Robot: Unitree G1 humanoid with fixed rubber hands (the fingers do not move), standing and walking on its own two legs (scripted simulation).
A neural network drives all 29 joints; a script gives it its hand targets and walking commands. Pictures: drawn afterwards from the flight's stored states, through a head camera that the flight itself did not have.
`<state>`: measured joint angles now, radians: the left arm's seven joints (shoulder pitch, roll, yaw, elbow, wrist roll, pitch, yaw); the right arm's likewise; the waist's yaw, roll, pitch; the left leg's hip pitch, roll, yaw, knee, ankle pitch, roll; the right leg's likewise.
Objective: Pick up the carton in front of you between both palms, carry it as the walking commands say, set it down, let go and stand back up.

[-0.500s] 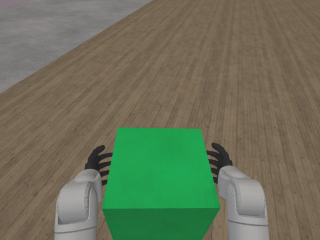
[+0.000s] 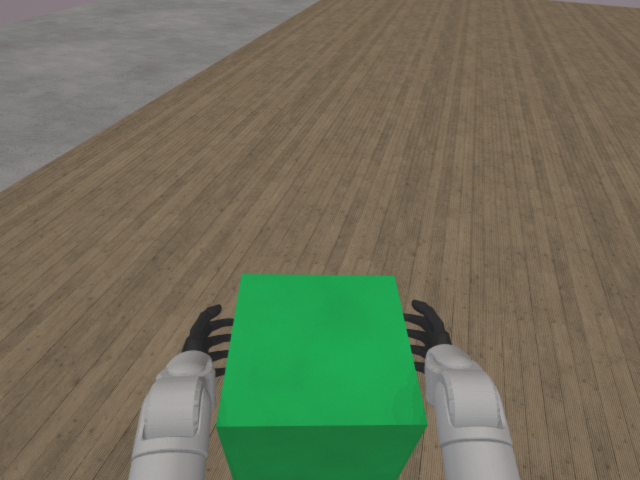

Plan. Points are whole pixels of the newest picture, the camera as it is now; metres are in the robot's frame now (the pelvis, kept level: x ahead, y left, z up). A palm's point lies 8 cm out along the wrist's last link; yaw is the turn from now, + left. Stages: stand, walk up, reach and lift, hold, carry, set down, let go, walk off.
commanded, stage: carry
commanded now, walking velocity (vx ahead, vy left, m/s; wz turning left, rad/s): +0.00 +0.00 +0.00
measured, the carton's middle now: (316, 388) +0.28 +0.00 -0.04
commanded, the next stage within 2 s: hold in 0.40 s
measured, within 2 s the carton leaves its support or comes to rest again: neither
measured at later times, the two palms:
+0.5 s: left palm (188, 374) +0.26 +0.16 +0.04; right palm (431, 360) +0.27 -0.14 +0.04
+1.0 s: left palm (189, 386) +0.24 +0.15 +0.04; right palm (438, 368) +0.26 -0.15 +0.05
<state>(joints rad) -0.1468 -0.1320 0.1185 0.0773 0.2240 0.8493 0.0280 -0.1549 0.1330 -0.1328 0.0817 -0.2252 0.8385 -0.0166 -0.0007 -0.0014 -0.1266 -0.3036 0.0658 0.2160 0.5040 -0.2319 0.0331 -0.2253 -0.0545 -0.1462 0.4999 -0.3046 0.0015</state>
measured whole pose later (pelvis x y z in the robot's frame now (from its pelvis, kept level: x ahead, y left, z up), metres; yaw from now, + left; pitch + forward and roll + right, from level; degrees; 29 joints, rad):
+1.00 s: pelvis -0.06 -0.01 -0.01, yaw +1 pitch -11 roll +0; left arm -0.43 -0.18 0.38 0.41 0.35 0.69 -0.01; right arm -0.44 0.20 -0.42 0.49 -0.35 0.60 0.03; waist 0.04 -0.04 0.08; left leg -0.16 -0.04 0.01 0.52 -0.21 0.03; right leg -0.09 0.04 0.06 0.56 -0.28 -0.03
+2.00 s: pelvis -0.08 -0.01 -0.22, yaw -1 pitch +42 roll -3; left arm -0.84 0.02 0.32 0.75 0.17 0.16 0.06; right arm -0.78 0.07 -0.43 0.68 -0.12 0.13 -0.09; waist -0.02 -0.01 -0.17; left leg -1.85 -0.04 -0.02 1.56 -0.44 0.02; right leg -1.76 0.08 0.00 1.61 -0.58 0.00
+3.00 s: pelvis -0.11 -0.02 -0.40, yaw -3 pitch +38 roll -3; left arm -1.35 0.29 0.11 1.08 -0.07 0.16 0.10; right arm -1.22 -0.09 -0.33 0.87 0.05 0.16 -0.20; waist 0.00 -0.03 0.22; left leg -2.34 -0.02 -0.01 2.16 -0.48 0.02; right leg -2.23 0.11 -0.05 2.23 -0.67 0.01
